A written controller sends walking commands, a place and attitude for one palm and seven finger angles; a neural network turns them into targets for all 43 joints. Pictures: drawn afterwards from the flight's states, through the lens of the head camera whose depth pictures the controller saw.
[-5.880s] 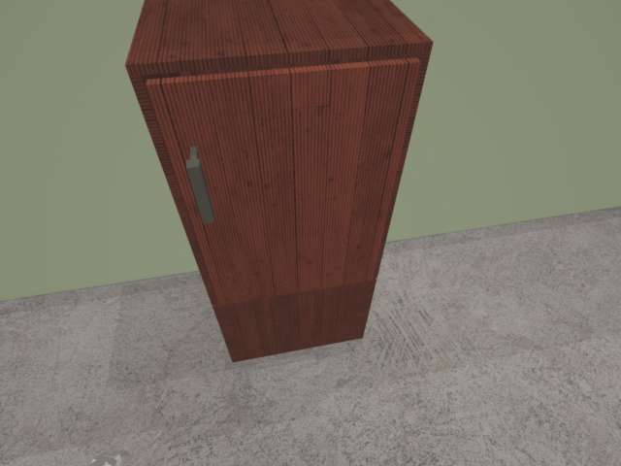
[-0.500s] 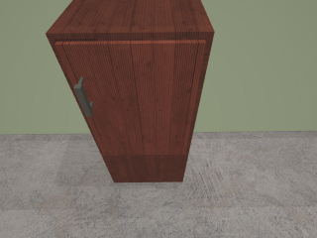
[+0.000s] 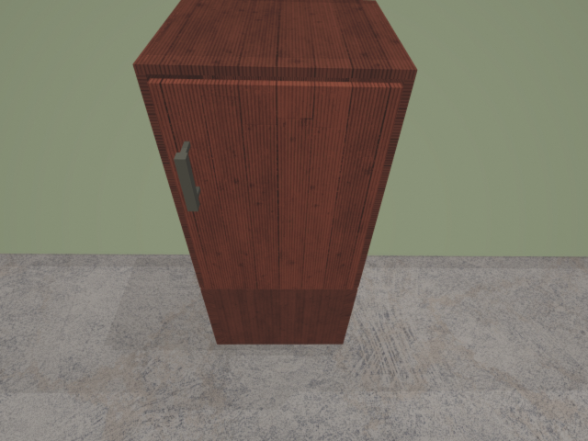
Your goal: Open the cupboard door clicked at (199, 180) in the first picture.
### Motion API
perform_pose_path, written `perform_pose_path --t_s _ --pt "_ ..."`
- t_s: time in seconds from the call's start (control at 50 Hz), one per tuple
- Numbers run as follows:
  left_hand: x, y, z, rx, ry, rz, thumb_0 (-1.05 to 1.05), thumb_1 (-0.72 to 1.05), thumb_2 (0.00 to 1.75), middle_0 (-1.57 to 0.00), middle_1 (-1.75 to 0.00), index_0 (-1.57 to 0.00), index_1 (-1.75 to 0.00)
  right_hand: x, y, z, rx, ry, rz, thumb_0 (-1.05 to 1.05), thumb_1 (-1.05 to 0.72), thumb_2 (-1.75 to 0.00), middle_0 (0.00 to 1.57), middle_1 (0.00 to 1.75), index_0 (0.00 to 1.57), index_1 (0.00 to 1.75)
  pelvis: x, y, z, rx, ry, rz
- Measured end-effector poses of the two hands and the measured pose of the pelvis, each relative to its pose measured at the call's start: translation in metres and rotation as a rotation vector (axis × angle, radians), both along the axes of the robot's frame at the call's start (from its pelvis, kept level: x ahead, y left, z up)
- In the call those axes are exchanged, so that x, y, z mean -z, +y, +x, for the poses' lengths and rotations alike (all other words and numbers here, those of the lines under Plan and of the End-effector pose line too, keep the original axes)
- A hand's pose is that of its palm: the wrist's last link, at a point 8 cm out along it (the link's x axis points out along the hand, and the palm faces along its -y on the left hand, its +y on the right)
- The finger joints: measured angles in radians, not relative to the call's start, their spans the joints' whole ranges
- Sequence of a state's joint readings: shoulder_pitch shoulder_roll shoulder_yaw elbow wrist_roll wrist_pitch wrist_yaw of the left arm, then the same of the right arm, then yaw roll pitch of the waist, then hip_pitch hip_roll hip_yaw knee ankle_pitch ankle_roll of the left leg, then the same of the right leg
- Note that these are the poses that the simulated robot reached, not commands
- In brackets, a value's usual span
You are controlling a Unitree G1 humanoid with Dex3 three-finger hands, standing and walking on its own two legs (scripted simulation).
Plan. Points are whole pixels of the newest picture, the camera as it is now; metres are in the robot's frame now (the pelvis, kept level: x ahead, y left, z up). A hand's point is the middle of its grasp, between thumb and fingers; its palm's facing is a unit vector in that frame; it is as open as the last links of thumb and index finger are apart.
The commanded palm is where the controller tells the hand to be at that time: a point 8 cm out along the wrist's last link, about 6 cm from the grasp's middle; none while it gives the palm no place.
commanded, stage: come to a stop and stand still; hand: left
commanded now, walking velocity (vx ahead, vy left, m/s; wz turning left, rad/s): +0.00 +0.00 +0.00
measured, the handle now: (189, 176) +0.55 +0.23 +0.05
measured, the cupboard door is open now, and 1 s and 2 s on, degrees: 0 0 0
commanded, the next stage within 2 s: look again from close up in 0.38 s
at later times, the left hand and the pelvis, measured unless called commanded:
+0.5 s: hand out of the picture +0.00 +0.14 -0.18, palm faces +0.03 -0.99 -0.14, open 7.4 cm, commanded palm none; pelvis +0.01 -0.01 +0.00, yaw +0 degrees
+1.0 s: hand out of the picture +0.01 +0.15 -0.18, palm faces +0.04 -0.99 -0.15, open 7.4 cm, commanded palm none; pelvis +0.01 -0.01 +0.00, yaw -1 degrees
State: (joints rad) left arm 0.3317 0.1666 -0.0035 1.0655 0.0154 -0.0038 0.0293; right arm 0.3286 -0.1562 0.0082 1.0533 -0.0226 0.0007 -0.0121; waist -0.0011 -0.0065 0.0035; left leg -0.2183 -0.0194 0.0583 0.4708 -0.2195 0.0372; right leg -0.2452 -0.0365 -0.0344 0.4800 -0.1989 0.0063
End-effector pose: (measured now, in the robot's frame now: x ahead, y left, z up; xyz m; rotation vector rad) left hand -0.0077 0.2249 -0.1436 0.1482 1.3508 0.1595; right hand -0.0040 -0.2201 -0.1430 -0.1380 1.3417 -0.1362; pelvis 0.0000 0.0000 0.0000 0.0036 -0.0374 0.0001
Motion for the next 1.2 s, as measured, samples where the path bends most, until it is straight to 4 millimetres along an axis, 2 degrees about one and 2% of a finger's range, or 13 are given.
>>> perform_pose_path --t_s 0.12,0.24,0.46,0.62,1.08,1.12,1.16,1.2 --pt "0.001 -0.004 -0.019 -0.013 0.054 -0.013 0.01 0.91 0.90 -0.20 -0.30 -0.20 -0.30 0.001 0.006 -0.015 0.010 0.051 0.011 0.00 -0.91 -0.89 0.20 0.30 0.20 0.30 0.000 0.002 -0.001 0.000 0.006 0.001" --pt "0.003 -0.014 -0.025 -0.020 0.082 -0.035 0.01 0.91 0.90 -0.20 -0.30 -0.20 -0.30 0.001 0.007 -0.016 0.019 0.065 0.014 0.00 -0.91 -0.89 0.20 0.30 0.20 0.30 -0.001 0.000 0.001 0.003 0.010 0.000" --pt "0.005 -0.030 -0.006 -0.015 0.037 -0.060 0.00 0.91 0.90 -0.20 -0.30 -0.20 -0.30 0.001 0.006 0.000 0.017 0.035 0.016 0.00 -0.91 -0.89 0.20 0.30 0.20 0.30 -0.001 -0.005 0.006 0.004 0.005 -0.001" --pt "0.004 -0.028 0.002 -0.009 0.029 -0.045 0.01 0.91 0.90 -0.20 -0.30 -0.20 -0.30 0.001 0.002 0.002 0.025 0.037 0.014 0.01 -0.92 -0.89 0.20 0.30 0.20 0.30 -0.001 -0.009 0.009 0.008 0.008 -0.001" --pt "0.004 -0.029 0.007 -0.009 0.029 -0.042 0.01 0.91 0.90 -0.20 -0.30 -0.20 -0.30 0.001 0.003 0.002 0.025 0.059 0.019 0.00 -0.92 -0.89 0.20 0.30 0.20 0.30 -0.002 -0.010 0.012 0.011 0.008 -0.008" --pt "-0.013 -0.014 0.023 -0.084 -0.062 0.005 0.04 0.95 0.90 -0.21 -0.30 -0.20 -0.30 -0.003 -0.004 0.010 0.017 -0.026 -0.014 0.02 -0.93 -0.89 0.20 0.30 0.20 0.30 0.000 -0.009 0.012 0.013 0.000 -0.005" --pt "-0.046 0.005 0.059 -0.108 -0.324 0.096 0.06 0.96 0.90 -0.21 -0.31 -0.20 -0.31 -0.007 -0.014 0.028 0.018 -0.175 -0.046 0.02 -0.93 -0.89 0.20 0.30 0.20 0.30 0.003 -0.008 0.013 0.002 0.006 0.001" --pt "-0.082 0.012 0.099 -0.116 -0.557 0.138 0.06 0.94 0.89 -0.21 -0.32 -0.20 -0.32 -0.012 -0.023 0.052 0.017 -0.318 -0.065 0.02 -0.93 -0.89 0.20 0.30 0.20 0.30 0.006 -0.007 0.013 -0.015 0.012 0.002"
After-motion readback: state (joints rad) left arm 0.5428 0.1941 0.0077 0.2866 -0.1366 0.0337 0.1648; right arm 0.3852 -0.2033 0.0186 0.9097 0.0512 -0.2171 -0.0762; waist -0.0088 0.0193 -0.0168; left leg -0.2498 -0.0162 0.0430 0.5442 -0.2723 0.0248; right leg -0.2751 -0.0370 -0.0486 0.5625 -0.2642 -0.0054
